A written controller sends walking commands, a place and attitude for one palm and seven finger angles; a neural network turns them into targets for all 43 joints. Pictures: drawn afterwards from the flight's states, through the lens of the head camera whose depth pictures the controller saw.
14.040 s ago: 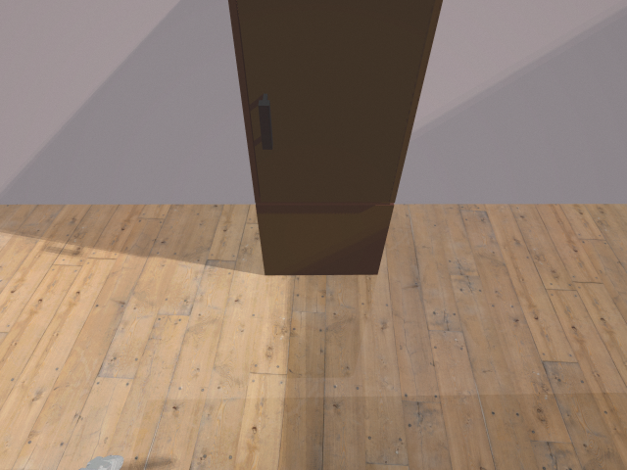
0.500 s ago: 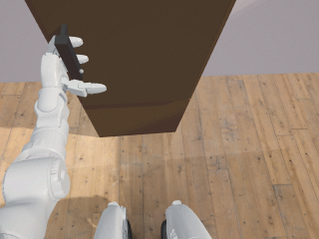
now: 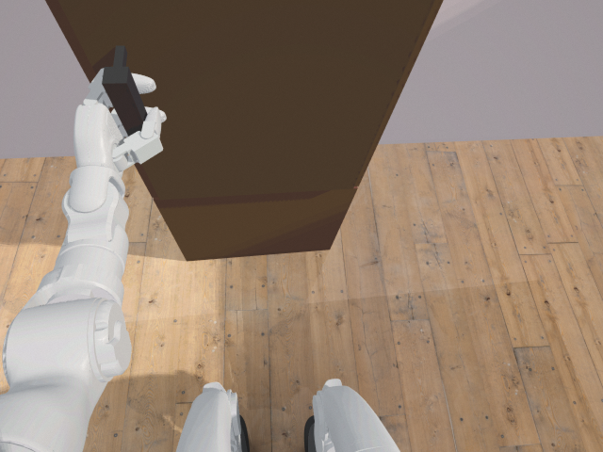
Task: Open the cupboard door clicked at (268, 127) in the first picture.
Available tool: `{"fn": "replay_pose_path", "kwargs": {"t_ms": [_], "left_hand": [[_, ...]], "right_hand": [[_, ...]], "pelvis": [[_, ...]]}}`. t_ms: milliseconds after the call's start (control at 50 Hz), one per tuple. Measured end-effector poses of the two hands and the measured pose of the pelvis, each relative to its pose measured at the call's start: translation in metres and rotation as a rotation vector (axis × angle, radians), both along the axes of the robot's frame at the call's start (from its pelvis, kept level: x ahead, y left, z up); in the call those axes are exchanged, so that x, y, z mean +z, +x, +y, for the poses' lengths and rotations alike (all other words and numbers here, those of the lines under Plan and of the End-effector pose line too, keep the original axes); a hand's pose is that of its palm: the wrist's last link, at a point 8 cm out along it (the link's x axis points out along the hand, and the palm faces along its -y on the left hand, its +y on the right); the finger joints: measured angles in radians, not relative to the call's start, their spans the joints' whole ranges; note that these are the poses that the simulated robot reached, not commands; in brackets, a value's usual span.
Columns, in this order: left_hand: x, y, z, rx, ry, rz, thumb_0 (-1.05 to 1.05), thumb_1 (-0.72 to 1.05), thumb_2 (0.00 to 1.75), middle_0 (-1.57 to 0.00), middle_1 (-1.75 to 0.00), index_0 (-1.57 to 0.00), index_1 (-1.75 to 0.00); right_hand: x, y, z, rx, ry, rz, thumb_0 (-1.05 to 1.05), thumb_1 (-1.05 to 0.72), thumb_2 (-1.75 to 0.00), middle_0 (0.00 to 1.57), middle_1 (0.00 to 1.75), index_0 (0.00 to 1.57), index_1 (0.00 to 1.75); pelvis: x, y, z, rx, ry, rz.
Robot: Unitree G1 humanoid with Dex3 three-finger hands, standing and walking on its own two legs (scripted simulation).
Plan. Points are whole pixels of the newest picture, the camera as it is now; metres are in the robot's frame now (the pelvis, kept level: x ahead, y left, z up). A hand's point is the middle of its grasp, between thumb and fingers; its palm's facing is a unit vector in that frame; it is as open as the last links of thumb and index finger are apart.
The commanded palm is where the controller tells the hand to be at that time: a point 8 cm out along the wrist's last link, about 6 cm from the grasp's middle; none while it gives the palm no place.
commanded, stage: pull the door open along its arc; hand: left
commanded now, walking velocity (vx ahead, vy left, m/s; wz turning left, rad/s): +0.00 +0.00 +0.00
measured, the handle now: (134, 101) +0.56 +0.17 +0.06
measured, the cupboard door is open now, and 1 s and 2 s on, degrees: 0 34 39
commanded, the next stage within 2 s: open thumb and fingers to let go in 1.10 s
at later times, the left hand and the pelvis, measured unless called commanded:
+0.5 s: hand (158, 175) +0.45 +0.14 +0.05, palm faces +0.01 -1.00 +0.00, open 6.3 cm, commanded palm +0.40 +0.18 +0.06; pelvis +0.02 +0.00 +0.02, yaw +0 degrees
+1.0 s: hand (241, 277) +0.32 +0.04 +0.06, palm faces +0.37 -0.93 -0.01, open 6.4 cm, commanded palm +0.24 +0.06 +0.06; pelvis +0.01 -0.03 +0.02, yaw +4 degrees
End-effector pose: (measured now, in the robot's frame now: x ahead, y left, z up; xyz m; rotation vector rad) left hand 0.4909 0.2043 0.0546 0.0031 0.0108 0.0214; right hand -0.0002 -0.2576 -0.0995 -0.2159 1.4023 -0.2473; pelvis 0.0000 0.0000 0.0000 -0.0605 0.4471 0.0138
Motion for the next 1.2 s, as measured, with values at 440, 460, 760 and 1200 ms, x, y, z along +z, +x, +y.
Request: {"fn": "replay_pose_path", "kwargs": {"t_ms": [440, 460, 760, 1200], "left_hand": [[0.000, -0.039, -0.007, 0.004, 0.001, -0.006, 0.01, 0.68, 0.73, -0.33, -1.35, -0.32, -1.35], [0.000, -0.046, -0.009, 0.000, 0.000, -0.007, 0.01, 0.68, 0.72, -0.33, -1.35, -0.32, -1.35], [0.000, -0.155, -0.069, 0.308, -0.066, -0.021, 0.02, 0.65, 0.76, -0.28, -1.34, -0.34, -1.31], [0.010, -0.243, -0.143, 0.270, 0.025, 0.069, 0.02, 0.63, 0.70, -0.28, -1.29, -0.34, -1.34]], "right_hand": [[0.008, 0.022, 0.004, -0.021, 0.054, -0.052, 0.00, -0.91, -0.89, 0.20, 0.30, 0.21, 0.29], [0.009, 0.027, 0.004, -0.017, 0.059, -0.066, 0.00, -0.91, -0.89, 0.20, 0.30, 0.21, 0.29], [0.018, 0.150, 0.014, 0.209, 0.117, -0.363, 0.01, -0.91, -0.89, 0.20, 0.30, 0.20, 0.29], [0.037, 0.204, 0.019, 0.319, 0.199, -0.619, 0.01, -0.91, -0.89, 0.20, 0.30, 0.21, 0.29]], "pelvis": [[0.015, 0.013, -0.001, -0.019, 0.021, -0.033], [0.017, 0.014, -0.002, -0.019, 0.022, -0.038], [0.022, 0.019, -0.011, 0.009, 0.045, -0.103], [0.026, 0.017, -0.052, 0.055, 0.084, -0.177]]}}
